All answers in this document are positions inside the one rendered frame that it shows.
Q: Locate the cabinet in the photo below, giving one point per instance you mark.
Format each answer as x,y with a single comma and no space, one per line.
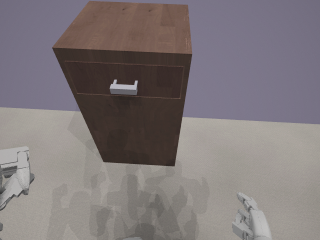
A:
128,129

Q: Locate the left robot hand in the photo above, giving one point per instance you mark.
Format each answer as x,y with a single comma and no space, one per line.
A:
14,165

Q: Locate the handle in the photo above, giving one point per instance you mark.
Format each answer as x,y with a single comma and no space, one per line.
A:
123,89

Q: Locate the right robot hand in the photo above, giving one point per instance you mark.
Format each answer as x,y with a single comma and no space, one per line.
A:
254,224

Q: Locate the drawer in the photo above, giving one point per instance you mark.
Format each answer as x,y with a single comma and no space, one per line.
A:
154,80

